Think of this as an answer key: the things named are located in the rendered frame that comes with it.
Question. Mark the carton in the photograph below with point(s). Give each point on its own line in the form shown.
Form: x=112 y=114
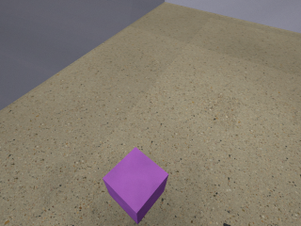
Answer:
x=136 y=183

